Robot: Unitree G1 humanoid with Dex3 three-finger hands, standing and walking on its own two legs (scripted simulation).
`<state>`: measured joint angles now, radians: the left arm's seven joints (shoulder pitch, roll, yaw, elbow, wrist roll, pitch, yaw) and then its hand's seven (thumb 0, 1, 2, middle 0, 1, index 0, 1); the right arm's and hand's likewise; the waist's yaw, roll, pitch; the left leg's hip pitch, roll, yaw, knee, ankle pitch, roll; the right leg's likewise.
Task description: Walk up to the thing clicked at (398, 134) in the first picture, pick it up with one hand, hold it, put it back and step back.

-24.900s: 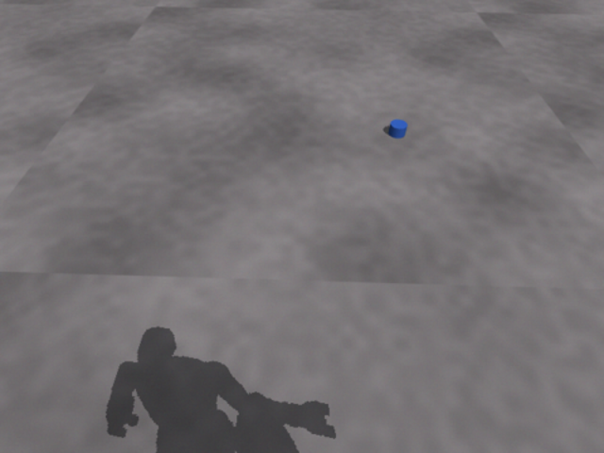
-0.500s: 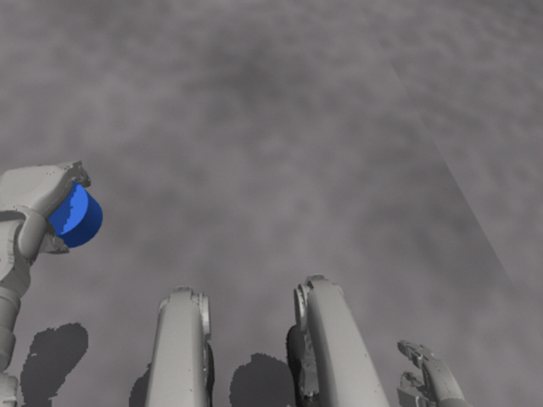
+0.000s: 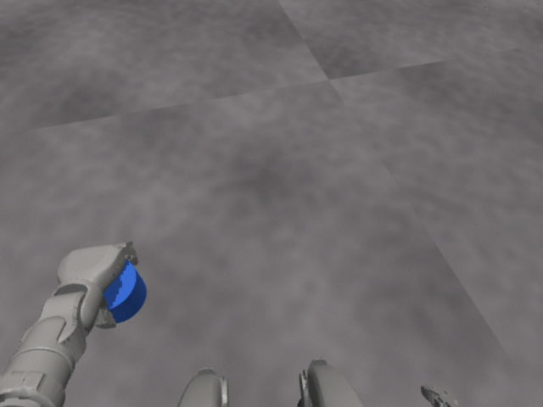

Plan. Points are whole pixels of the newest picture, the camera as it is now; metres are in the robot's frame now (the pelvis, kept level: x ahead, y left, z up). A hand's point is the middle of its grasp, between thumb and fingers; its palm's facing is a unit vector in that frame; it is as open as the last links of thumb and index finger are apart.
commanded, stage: lift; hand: left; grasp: from above
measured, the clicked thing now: (113, 290) +0.35 +0.25 -0.11
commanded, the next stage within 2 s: hold in 0.32 s
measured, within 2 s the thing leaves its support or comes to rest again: neither
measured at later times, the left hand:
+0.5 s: hand (99, 261) +0.35 +0.23 +0.00, palm faces -0.46 -0.08 -0.88, open 11.4 cm
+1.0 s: hand (96, 247) +0.36 +0.23 +0.03, palm faces -0.47 -0.05 -0.88, open 11.4 cm
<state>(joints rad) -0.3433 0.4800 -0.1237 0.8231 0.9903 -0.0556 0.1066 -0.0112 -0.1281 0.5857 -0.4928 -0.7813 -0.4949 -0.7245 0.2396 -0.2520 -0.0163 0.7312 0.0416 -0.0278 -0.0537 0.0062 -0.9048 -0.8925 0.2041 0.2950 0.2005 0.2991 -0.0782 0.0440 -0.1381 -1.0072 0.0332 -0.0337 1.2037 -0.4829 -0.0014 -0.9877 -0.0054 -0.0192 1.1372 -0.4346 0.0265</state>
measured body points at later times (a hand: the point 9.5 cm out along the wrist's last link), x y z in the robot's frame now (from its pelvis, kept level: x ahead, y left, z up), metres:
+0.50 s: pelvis +0.04 +0.00 +0.07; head +0.09 -0.01 +0.51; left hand +0.37 +0.24 +0.05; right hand +0.13 -0.26 -0.06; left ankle +0.05 +0.12 -0.64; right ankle +0.06 -0.14 -0.64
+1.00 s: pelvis +0.06 +0.00 +0.08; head +0.08 -0.02 +0.53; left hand +0.38 +0.23 +0.08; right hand +0.17 -0.26 -0.04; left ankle +0.05 +0.12 -0.64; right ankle +0.06 -0.14 -0.64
